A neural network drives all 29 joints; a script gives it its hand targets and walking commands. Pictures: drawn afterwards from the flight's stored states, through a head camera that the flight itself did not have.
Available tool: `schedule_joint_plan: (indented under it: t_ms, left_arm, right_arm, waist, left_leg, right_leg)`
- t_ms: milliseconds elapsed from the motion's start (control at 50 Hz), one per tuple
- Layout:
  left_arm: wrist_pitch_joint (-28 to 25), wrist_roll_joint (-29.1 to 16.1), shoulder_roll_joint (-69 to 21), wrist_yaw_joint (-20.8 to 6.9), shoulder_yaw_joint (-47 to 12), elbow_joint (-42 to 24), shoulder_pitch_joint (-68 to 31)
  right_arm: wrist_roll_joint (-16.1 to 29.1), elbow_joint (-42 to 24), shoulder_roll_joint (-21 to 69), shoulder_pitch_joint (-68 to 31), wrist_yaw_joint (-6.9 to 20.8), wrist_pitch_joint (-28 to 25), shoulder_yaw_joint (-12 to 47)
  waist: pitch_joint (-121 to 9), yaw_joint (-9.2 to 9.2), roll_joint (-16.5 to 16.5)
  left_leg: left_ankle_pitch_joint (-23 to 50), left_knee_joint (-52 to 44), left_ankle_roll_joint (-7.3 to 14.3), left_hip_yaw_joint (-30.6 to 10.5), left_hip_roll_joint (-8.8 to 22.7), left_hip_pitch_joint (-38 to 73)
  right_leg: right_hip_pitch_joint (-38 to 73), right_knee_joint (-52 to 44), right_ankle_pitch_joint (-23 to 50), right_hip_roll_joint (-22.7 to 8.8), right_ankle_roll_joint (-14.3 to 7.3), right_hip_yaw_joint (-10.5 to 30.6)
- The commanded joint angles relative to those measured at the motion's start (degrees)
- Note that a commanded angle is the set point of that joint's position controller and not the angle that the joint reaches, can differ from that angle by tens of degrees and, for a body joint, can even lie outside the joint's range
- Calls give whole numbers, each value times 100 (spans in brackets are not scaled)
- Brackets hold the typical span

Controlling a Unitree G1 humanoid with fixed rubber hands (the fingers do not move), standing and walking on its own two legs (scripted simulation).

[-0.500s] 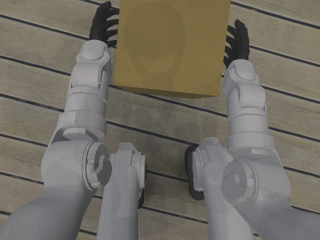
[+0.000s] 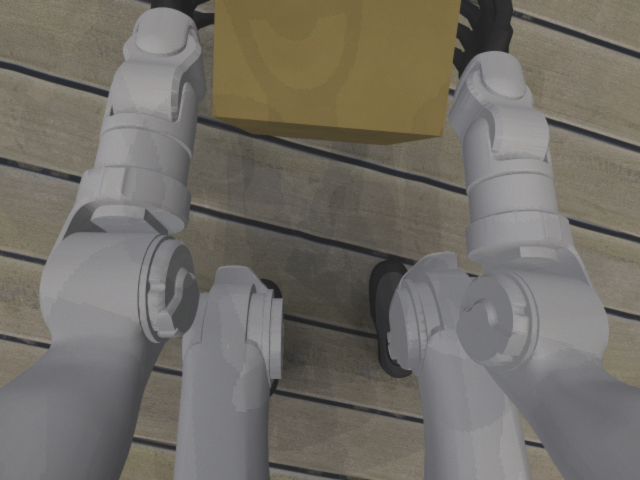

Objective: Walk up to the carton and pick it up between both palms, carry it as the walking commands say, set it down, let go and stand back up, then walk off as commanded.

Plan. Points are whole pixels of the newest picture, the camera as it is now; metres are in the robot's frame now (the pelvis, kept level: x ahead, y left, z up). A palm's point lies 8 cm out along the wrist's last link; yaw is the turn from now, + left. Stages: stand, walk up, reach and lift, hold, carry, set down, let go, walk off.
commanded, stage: set down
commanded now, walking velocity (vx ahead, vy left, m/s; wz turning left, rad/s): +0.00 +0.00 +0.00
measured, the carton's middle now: (330, 38) +0.56 +0.00 -0.22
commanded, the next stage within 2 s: none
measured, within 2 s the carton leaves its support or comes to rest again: rests again in 1.48 s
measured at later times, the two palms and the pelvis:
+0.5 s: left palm (188, 23) +0.56 +0.14 -0.18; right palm (477, 46) +0.53 -0.15 -0.17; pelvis +0.00 +0.00 -0.02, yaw +0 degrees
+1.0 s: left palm (193, 33) +0.55 +0.14 -0.20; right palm (473, 47) +0.54 -0.15 -0.18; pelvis +0.00 +0.00 -0.03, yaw +0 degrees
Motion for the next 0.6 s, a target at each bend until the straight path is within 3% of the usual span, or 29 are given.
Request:
schedule_joint_plan:
  t_ms: [0, 60, 220, 440, 580]
  left_arm:
    - [-268, -649, -5503, -1382, -1886, -492, -3065]
    - [-308, -620, -5358, -1393, -1869, -465, -3111]
    - [-413, -1002, -5428, -1291, -2415, -1031, -3364]
    - [-442, -821, -5202, -1398, -1971, -437, -3270]
    - [-489, -776, -4971, -1491, -1816, -384, -3430]
  right_arm:
    - [740, -332, 4767, -4038, 1478, -346, 2740]
    - [710, -13, 4758, -3870, 1537, -338, 2542]
    - [978, 5, 4951, -3676, 1574, -381, 2682]
    - [892, 144, 4862, -3905, 1606, -394, 2484]
    - [811, 390, 4886, -3870, 1595, -403, 2312]
  waist:
    - [-6943, -28, 595]
    - [-6612, -21, 687]
    - [-7179, -113, 988]
    - [-6246, -4, 643]
    - [-6011, 21, 522]
  left_leg:
    - [2279, -1038, -98, 101, -358, 3698]
    - [2275, -945, -93, 83, -324, 3628]
    - [3118, -700, -155, 12, -270, 4347]
    - [2270, -690, -50, 123, -291, 3367]
    - [2036, -642, -33, 152, -274, 3086]
  right_leg:
    - [3467, -309, 2056, 574, -64, -599]
    - [3219, -190, 2001, 573, -87, -593]
    - [3050, 37, 2421, 573, -104, -671]
    - [3068, 60, 2003, 565, -86, -613]
    - [3135, 115, 1887, 565, -74, -600]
